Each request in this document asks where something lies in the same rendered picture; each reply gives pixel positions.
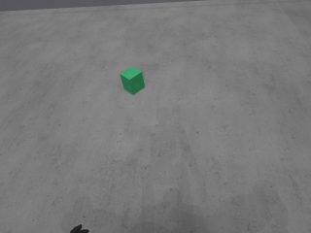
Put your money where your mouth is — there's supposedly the carton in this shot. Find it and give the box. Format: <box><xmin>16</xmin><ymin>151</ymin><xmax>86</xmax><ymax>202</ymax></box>
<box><xmin>120</xmin><ymin>66</ymin><xmax>145</xmax><ymax>95</ymax></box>

